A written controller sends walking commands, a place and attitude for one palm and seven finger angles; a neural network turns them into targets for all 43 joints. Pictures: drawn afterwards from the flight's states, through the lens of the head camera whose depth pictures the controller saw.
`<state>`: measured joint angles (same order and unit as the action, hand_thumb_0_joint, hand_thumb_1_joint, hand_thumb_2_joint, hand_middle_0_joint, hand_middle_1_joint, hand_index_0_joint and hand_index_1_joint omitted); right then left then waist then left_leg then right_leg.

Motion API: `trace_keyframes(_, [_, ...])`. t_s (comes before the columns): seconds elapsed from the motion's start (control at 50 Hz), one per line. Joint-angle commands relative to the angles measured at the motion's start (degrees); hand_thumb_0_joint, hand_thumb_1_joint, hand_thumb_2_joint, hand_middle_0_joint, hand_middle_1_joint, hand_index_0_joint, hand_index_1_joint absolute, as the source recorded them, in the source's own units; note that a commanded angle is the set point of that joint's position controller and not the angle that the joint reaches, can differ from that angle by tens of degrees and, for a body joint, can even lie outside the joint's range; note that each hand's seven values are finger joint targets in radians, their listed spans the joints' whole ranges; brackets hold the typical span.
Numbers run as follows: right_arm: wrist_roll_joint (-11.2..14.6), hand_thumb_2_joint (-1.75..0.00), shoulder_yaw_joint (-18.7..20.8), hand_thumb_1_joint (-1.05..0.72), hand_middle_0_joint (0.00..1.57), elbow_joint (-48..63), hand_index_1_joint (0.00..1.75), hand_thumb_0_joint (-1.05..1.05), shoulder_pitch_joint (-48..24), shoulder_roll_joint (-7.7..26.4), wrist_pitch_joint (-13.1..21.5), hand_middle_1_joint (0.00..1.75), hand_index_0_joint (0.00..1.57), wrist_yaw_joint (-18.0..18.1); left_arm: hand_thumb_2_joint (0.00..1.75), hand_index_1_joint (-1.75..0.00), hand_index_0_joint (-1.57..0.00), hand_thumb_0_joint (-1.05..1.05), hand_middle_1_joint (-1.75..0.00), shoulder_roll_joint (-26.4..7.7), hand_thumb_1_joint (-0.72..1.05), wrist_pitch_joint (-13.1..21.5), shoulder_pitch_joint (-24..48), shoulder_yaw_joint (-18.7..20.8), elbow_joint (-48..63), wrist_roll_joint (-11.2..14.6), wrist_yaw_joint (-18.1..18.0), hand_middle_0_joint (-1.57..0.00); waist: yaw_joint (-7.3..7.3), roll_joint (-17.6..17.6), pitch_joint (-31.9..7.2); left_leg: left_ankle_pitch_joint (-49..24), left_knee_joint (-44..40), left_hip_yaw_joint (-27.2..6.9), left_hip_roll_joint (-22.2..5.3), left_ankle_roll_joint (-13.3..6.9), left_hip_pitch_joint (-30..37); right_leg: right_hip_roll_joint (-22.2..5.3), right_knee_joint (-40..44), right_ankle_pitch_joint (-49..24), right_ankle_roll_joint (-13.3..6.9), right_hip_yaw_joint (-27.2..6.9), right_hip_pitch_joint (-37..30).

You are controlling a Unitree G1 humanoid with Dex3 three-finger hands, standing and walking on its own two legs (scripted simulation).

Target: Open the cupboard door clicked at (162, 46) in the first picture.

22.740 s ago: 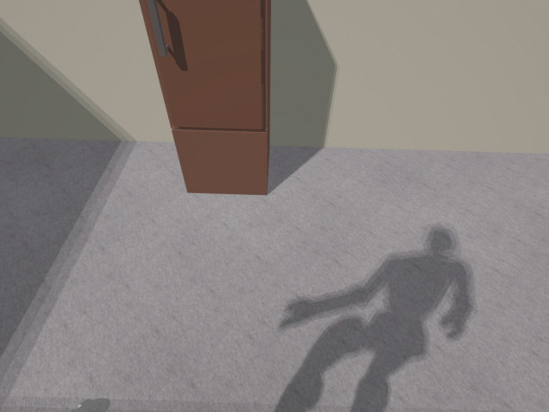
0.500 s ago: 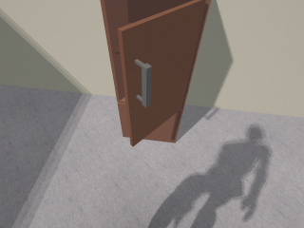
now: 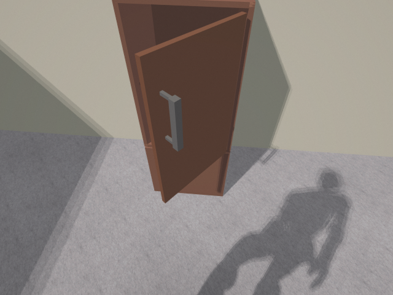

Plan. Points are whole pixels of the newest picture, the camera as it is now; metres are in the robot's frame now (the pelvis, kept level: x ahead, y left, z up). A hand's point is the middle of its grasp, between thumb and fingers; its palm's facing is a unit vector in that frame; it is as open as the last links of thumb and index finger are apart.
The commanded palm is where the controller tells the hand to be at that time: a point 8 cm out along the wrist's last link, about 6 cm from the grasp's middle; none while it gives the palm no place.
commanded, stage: let the arm hang, fingers relaxed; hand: left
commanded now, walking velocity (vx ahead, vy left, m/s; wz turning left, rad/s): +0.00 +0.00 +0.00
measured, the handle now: (171, 121) +0.52 +0.10 +0.06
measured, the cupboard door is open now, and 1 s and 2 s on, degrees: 51 51 51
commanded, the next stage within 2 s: look to check the result in 0.06 s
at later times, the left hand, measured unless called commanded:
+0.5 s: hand out of the picture -0.01 +0.15 -0.17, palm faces +0.05 -0.98 -0.19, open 7.3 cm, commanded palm none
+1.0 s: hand out of the picture +0.01 +0.16 -0.18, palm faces +0.01 -0.98 -0.19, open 7.3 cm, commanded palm none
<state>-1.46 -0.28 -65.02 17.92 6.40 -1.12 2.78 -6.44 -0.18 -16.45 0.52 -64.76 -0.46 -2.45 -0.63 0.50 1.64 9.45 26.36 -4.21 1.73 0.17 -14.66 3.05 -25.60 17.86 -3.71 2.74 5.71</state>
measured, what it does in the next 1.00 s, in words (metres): stands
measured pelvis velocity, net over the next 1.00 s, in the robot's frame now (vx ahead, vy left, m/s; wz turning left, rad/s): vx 0.02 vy -0.01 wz -0.07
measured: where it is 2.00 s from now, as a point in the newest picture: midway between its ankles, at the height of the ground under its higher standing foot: outside the picture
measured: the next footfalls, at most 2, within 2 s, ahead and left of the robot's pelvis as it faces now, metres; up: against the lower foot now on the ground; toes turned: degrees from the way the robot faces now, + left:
left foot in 1.72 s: +0.10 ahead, +0.08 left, +0.00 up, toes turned -26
right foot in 1.98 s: -0.04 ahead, -0.17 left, +0.00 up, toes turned -39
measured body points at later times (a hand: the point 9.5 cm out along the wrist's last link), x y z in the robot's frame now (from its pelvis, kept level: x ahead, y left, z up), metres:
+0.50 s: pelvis +0.02 -0.01 +0.00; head +0.03 -0.02 +0.45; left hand -0.01 +0.20 -0.16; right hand +0.01 -0.22 -0.16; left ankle +0.05 +0.12 -0.74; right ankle -0.04 -0.08 -0.74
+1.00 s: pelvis +0.02 -0.01 +0.00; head +0.03 -0.01 +0.45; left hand +0.01 +0.21 -0.16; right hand +0.01 -0.23 -0.17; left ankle +0.05 +0.12 -0.74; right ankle -0.04 -0.08 -0.74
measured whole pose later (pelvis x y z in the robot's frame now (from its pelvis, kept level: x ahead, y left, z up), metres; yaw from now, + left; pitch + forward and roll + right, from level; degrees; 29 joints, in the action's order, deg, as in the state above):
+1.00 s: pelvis +0.02 -0.01 +0.00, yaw -4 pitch -2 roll +0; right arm -1.3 1.0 -63.9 14.4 8.2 -2.1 3.7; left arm -7.1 -1.8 -17.4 2.3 -63.9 -0.7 -1.9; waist 0.6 0.9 3.7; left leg 13.6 29.5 -1.2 -1.2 1.2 -13.9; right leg 5.4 -25.8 18.9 -4.7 -0.6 4.8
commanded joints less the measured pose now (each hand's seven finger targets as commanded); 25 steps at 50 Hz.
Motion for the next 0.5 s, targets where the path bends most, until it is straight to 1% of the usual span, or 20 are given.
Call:
trace_keyframes(0.0, [0.31,-0.90,0.74,-0.90,0.20,1.21,0.30,0.00,3.34,4.39,0.86,0.30,0.20,0.18,0.90,-0.30,-0.20,0.00,-0.30,-5.90,0.90,0.68,-5.41,1.36,0.25,0.46,-0.17,-0.20,0.51,0.99,4.41,-7.24,-3.16,-3.66,-4.85,-2.64,0.77,-8.19,7.53,-7.24,0.05,-6.23,4.35])
trace_keyframes(0.04, [0.38,-0.90,0.80,-0.90,0.20,1.36,0.30,0.00,3.06,4.76,0.88,0.30,0.20,0.25,0.90,-0.30,-0.20,0.00,-0.30,-5.91,0.90,0.77,-5.61,1.37,0.34,0.43,-0.24,-0.20,0.58,0.22,3.23,-8.38,-2.55,-3.39,-4.95,-2.62,1.86,-8.18,7.61,-9.04,0.23,-6.01,3.72])
trace_keyframes(0.08, [0.38,-0.90,0.75,-0.90,0.20,1.27,0.30,0.00,3.01,4.99,0.93,0.30,0.20,0.30,0.90,-0.30,-0.20,0.00,-0.30,-6.06,0.90,0.76,-5.23,1.38,0.45,0.49,-0.24,-0.20,0.46,-0.11,3.18,-9.41,-2.64,-3.26,-5.03,-2.57,2.08,-8.32,7.37,-11.32,0.40,-5.98,3.09])
trace_keyframes(0.12, [0.41,-0.90,0.74,-0.90,0.20,1.20,0.30,0.00,2.57,5.15,0.79,0.30,0.20,0.34,0.90,-0.30,-0.20,0.00,-0.30,-6.08,0.90,0.70,-5.21,1.27,0.26,0.53,-0.24,-0.20,0.36,0.77,3.52,-8.73,-2.71,-3.28,-5.07,-2.49,2.73,-8.30,7.72,-10.64,0.34,-6.08,3.55])
trace_keyframes(0.16, [0.41,-0.90,0.77,-0.90,0.20,1.15,0.30,0.00,2.50,5.21,0.73,0.30,0.20,0.34,0.90,-0.30,-0.20,0.00,-0.30,-6.05,0.90,0.67,-5.23,1.26,0.22,0.50,-0.24,-0.20,0.42,-0.45,4.17,-8.29,-2.68,-3.17,-5.09,-2.51,2.42,-8.28,8.22,-9.87,0.54,-5.93,3.73])
trace_keyframes(0.2, [0.39,-0.90,0.76,-0.90,0.20,1.12,0.30,0.00,2.30,5.55,0.75,0.30,0.20,0.39,0.90,-0.30,-0.20,0.00,-0.30,-6.04,0.90,0.74,-5.27,1.21,0.19,0.50,-0.25,-0.20,0.31,-0.30,3.43,-8.75,-2.62,-3.05,-5.18,-2.50,3.30,-8.37,8.30,-10.99,0.58,-6.21,3.41])
trace_keyframes(0.28, [0.47,-0.90,0.70,-0.90,0.20,1.08,0.30,0.00,1.78,5.73,0.76,0.30,0.20,0.43,0.90,-0.30,-0.20,0.00,-0.30,-6.17,0.90,0.72,-5.43,1.13,0.02,0.53,-0.24,-0.20,0.35,0.28,3.60,-9.25,-2.84,-3.14,-5.35,-2.55,3.73,-8.15,8.25,-11.52,0.68,-6.20,3.31])
trace_keyframes(0.3, [0.47,-0.90,0.72,-0.90,0.20,1.09,0.30,0.00,1.60,5.84,0.78,0.30,0.20,0.45,0.90,-0.30,-0.20,0.00,-0.30,-6.20,0.90,0.74,-5.47,1.12,-0.08,0.52,-0.25,-0.20,0.37,-0.31,3.10,-9.51,-2.79,-2.99,-5.39,-2.56,4.11,-8.16,8.22,-12.38,0.79,-6.26,2.97])
trace_keyframes(0.32, [0.49,-0.90,0.72,-0.90,0.20,1.17,0.30,0.00,1.72,6.02,0.78,0.30,0.20,0.48,0.90,-0.30,-0.20,0.00,-0.30,-6.20,0.90,0.75,-5.25,1.14,-0.01,0.53,-0.25,-0.20,0.26,-0.40,3.53,-9.33,-2.97,-3.03,-5.43,-2.51,3.89,-8.10,8.28,-12.20,0.75,-6.23,2.98])
trace_keyframes(0.34, [0.58,-0.90,0.77,-0.90,0.20,1.16,0.30,0.00,1.52,5.96,0.74,0.30,0.20,0.47,0.90,-0.30,-0.20,0.00,-0.30,-6.22,0.90,0.75,-5.50,1.17,-0.04,0.48,-0.31,-0.20,0.44,-1.28,3.70,-9.12,-2.74,-2.91,-5.41,-2.57,3.81,-8.07,8.51,-11.99,1.02,-5.91,3.07])
trace_keyframes(0.38, [0.52,-0.90,0.75,-0.90,0.20,1.11,0.30,0.00,1.27,6.04,0.82,0.30,0.20,0.49,0.90,-0.30,-0.20,0.00,-0.30,-6.09,0.90,0.79,-5.70,1.11,-0.13,0.48,-0.30,-0.20,0.41,-1.31,3.26,-9.72,-2.74,-2.76,-5.41,-2.57,4.42,-8.26,8.41,-13.44,1.11,-6.20,2.88])
trace_keyframes(0.4, [0.57,-0.90,0.78,-0.90,0.20,1.09,0.30,0.00,1.08,6.04,0.83,0.30,0.20,0.48,0.90,-0.30,-0.20,0.00,-0.30,-6.27,0.90,0.78,-5.63,1.10,-0.12,0.49,-0.30,-0.20,0.38,-0.53,3.19,-9.84,-2.78,-2.67,-5.34,-2.54,4.67,-8.33,8.43,-13.80,1.17,-6.23,2.81])
trace_keyframes(0.42, [0.51,-0.90,0.77,-0.90,0.20,1.02,0.30,0.00,1.23,6.12,0.81,0.30,0.20,0.51,0.90,-0.30,-0.20,0.00,-0.30,-6.25,0.90,0.81,-5.61,1.08,-0.15,0.51,-0.32,-0.20,0.35,-0.97,2.98,-9.91,-2.75,-2.74,-5.36,-2.51,4.78,-8.18,8.37,-13.94,1.11,-6.21,2.65])
trace_keyframes(0.48, [0.52,-0.90,0.68,-0.90,0.20,0.95,0.30,0.00,0.97,6.20,0.84,0.30,0.20,0.52,0.90,-0.30,-0.20,0.00,-0.30,-6.23,0.90,0.76,-5.69,1.08,-0.07,0.51,-0.28,-0.20,0.47,-0.42,3.85,-9.76,-3.04,-2.75,-5.42,-2.54,4.45,-8.13,8.55,-13.36,1.17,-6.28,2.87])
